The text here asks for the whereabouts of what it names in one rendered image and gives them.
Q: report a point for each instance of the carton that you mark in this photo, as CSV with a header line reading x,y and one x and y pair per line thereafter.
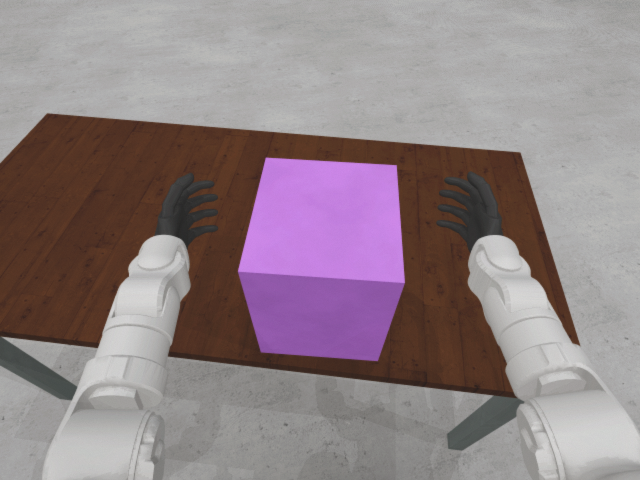
x,y
322,266

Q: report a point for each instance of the right robot hand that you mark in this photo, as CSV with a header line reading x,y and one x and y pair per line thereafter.
x,y
483,218

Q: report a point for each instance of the robot right upper arm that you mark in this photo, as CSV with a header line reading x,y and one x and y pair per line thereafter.
x,y
581,435

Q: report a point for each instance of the table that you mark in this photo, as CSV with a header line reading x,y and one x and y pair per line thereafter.
x,y
80,195

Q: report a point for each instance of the left robot forearm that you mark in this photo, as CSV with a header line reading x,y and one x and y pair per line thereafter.
x,y
128,371

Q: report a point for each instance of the right robot forearm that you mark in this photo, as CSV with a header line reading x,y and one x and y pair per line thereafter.
x,y
541,359

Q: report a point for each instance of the left robot hand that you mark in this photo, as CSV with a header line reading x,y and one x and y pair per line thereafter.
x,y
174,219

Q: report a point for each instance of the robot left upper arm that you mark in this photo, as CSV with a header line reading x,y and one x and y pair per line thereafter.
x,y
110,444

